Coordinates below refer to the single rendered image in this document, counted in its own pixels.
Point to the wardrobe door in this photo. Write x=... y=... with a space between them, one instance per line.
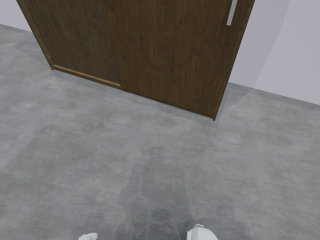
x=177 y=51
x=76 y=35

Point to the robot right thigh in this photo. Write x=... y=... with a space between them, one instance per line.
x=200 y=233

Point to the handle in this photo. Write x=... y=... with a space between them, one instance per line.
x=231 y=13

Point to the right robot shin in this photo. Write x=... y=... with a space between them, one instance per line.
x=198 y=225

